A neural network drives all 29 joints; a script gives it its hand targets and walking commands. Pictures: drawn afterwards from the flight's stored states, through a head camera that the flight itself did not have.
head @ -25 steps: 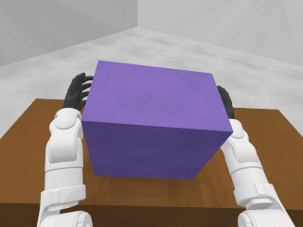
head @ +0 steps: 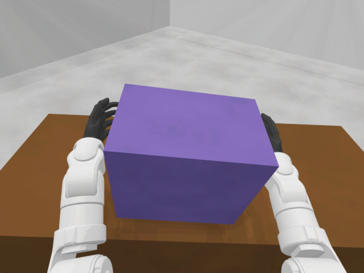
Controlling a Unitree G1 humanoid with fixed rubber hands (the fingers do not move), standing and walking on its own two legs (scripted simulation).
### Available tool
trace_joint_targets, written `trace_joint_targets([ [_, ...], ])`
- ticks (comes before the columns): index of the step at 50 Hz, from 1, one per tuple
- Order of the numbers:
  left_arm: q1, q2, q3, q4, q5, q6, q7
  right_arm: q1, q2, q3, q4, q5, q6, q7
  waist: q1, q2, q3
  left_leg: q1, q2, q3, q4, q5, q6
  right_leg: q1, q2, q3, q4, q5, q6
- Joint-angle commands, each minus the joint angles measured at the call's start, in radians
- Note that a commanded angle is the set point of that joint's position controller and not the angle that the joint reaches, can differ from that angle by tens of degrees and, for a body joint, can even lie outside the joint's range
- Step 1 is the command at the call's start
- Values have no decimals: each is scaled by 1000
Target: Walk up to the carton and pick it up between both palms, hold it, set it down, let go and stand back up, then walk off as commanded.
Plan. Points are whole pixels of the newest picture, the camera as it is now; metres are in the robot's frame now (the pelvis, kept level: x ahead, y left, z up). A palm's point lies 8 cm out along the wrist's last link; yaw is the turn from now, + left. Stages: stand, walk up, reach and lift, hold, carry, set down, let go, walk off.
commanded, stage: set down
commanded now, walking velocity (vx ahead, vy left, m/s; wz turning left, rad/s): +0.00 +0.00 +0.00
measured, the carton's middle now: (183, 160) +0.36 -0.02 +0.11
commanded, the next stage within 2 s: none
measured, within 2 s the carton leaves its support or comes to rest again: rests again in 1.56 s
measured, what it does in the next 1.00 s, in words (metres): stands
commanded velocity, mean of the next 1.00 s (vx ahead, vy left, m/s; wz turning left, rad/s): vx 0.00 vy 0.00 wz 0.00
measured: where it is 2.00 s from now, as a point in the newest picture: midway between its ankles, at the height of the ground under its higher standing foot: outside the picture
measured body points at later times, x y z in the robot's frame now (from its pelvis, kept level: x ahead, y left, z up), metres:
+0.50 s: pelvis +0.01 +0.00 +0.00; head -0.01 +0.01 +0.45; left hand +0.40 +0.16 +0.13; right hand +0.37 -0.22 +0.12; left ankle +0.02 +0.13 -0.75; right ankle +0.00 -0.12 -0.75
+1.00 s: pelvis +0.01 +0.00 +0.00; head +0.00 +0.00 +0.45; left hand +0.39 +0.16 +0.11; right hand +0.36 -0.22 +0.09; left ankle +0.02 +0.13 -0.75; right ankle +0.00 -0.12 -0.75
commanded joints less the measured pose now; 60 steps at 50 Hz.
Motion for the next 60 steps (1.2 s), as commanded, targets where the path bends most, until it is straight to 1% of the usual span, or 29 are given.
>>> trace_joint_targets([
  [1, -444, -419, -351, -18, -85, -31, -97, -675, 389, 323, -234, 15, -95, 130, 18, 10, -307, 53, -44, 115, -41, 138, 2, 36, 29, -95, -27, 184, 32],
  [5, -446, -443, -376, -6, -99, -59, -84, -668, 399, 307, -219, 6, -109, 137, 7, 31, -330, 66, -42, 110, -32, 163, -7, 10, 34, -99, -30, 186, 26],
  [6, -454, -447, -384, -16, -103, -68, -82, -646, 401, 299, -197, 5, -109, 139, -5, 41, -340, 77, -42, 106, -29, 179, -11, 1, 35, -103, -29, 200, 27],
  [7, -451, -448, -386, -19, -101, -78, -77, -642, 402, 305, -198, 7, -112, 141, 6, 52, -353, 84, -41, 105, -22, 192, -14, 1, 34, -99, -30, 200, 23],
  [8, -444, -455, -401, -10, -111, -81, -73, -654, 398, 299, -205, 0, -116, 141, -4, 40, -358, 79, -39, 104, -21, 190, -16, -11, 37, -101, -27, 201, 21],
  [11, -449, -449, -389, 8, -107, -99, -66, -640, 398, 288, -168, -10, -116, 147, 1, 50, -350, 67, -40, 105, -22, 182, -17, -7, 32, -95, -25, 204, 18],
  [12, -432, -449, -384, 33, -109, -100, -67, -641, 396, 293, -177, -9, -115, 147, 9, 35, -334, 54, -41, 104, -26, 169, -12, -6, 28, -88, -26, 207, 21],
  [16, -421, -454, -369, 40, -104, -119, -71, -602, 416, 291, -139, -12, -114, 149, 6, 28, -330, 35, -44, 107, -35, 175, -11, 23, 25, -82, -12, 262, 31],
  [19, -414, -474, -399, 27, -122, -137, -67, -615, 434, 314, -183, -6, -127, 145, 1, 22, -372, 32, -48, 105, -21, 210, -17, 29, 26, -81, 2, 326, 35],
  [20, -427, -465, -394, 32, -121, -146, -64, -621, 435, 321, -190, -2, -129, 143, 11, 32, -388, 30, -49, 107, -18, 220, -18, 35, 24, -78, 6, 338, 34],
  [22, -414, -468, -392, 35, -123, -159, -55, -583, 442, 319, -166, -6, -126, 146, 8, 25, -385, 25, -45, 106, -12, 234, -18, 29, 25, -75, 10, 357, 36],
  [23, -405, -477, -394, 43, -124, -164, -55, -600, 441, 327, -187, -4, -132, 146, 19, 28, -398, 18, -44, 106, -10, 244, -20, 40, 25, -72, 15, 368, 32],
  [24, -394, -471, -388, 53, -119, -165, -56, -579, 435, 318, -166, -13, -126, 146, 7, 24, -371, 18, -44, 104, -15, 241, -20, 37, 24, -71, 9, 370, 34],
  [26, -390, -475, -390, 40, -120, -172, -55, -570, 442, 331, -178, -8, -133, 148, 17, 22, -389, 16, -42, 107, -12, 252, -21, 45, 24, -70, 18, 395, 36],
  [30, -372, -496, -418, 29, -133, -184, -47, -549, 444, 338, -183, -1, -142, 150, 10, 39, -410, 45, -39, 100, 6, 306, -33, 16, 30, -75, 19, 406, 30],
  [31, -367, -493, -418, 23, -131, -188, -45, -548, 448, 350, -194, 4, -143, 150, 21, 37, -417, 37, -38, 102, 9, 303, -33, 26, 28, -70, 22, 418, 31],
  [33, -380, -498, -427, 21, -132, -200, -42, -542, 452, 350, -189, -3, -148, 149, 7, 43, -423, 27, -38, 97, 10, 299, -35, 33, 27, -68, 27, 427, 30],
  [35, -357, -496, -426, 26, -133, -205, -40, -535, 451, 361, -198, -2, -150, 151, 17, 34, -425, 16, -39, 99, 9, 302, -31, 41, 27, -63, 31, 445, 30],
  [38, -352, -497, -421, 41, -126, -211, -42, -524, 449, 343, -179, -11, -151, 154, 14, 31, -395, 17, -36, 99, 3, 289, -33, 26, 28, -66, 28, 418, 31],
  [39, -340, -497, -415, 39, -124, -216, -40, -522, 448, 350, -188, -11, -155, 155, 26, 30, -410, 18, -35, 98, 9, 303, -31, 26, 29, -64, 29, 431, 27],
  [40, -346, -502, -426, 43, -133, -220, -39, -523, 448, 348, -185, -12, -159, 156, 12, 27, -404, 14, -36, 97, 11, 303, -35, 21, 28, -65, 32, 444, 28],
  [42, -351, -504, -433, 40, -138, -232, -39, -500, 460, 349, -179, -16, -165, 155, 10, 25, -419, 9, -34, 96, 9, 299, -32, 25, 26, -62, 28, 444, 29],
  [44, -339, -503, -408, 74, -117, -239, -40, -514, 456, 342, -169, -24, -165, 158, 21, 34, -404, -4, -36, 97, 2, 284, -31, 33, 24, -60, 30, 433, 28],
  [46, -351, -503, -410, 81, -117, -249, -40, -494, 455, 326, -141, -34, -170, 162, 10, 40, -389, 0, -34, 98, -5, 260, -32, 17, 25, -63, 21, 388, 28],
  [48, -357, -507, -404, 99, -120, -261, -36, -509, 460, 325, -151, -36, -181, 166, 25, 27, -402, 5, -32, 98, -4, 259, -28, 1, 24, -61, 20, 382, 25],
  [50, -390, -509, -413, 105, -124, -279, -34, -511, 464, 314, -120, -45, -187, 169, 16, 30, -398, 8, -31, 101, -8, 248, -31, -13, 24, -66, 14, 348, 26],
  [56, -397, -512, -380, 193, -111, -324, -32, -517, 469, 279, -73, -83, -209, 178, 19, 13, -387, -23, -31, 107, -24, 180, -21, -27, 19, -63, 10, 292, 29],
  [59, -406, -504, -346, 233, -98, -343, -34, -514, 474, 266, -39, -95, -215, 185, 38, 10, -373, -37, -29, 114, -38, 145, -12, -19, 14, -56, 7, 262, 30],
  [60, -402, -506, -340, 248, -92, -349, -36, -506, 474, 260, -29, -103, -219, 185, 32, 4, -362, -36, -30, 115, -42, 144, -10, -19, 13, -61, 5, 259, 33],
])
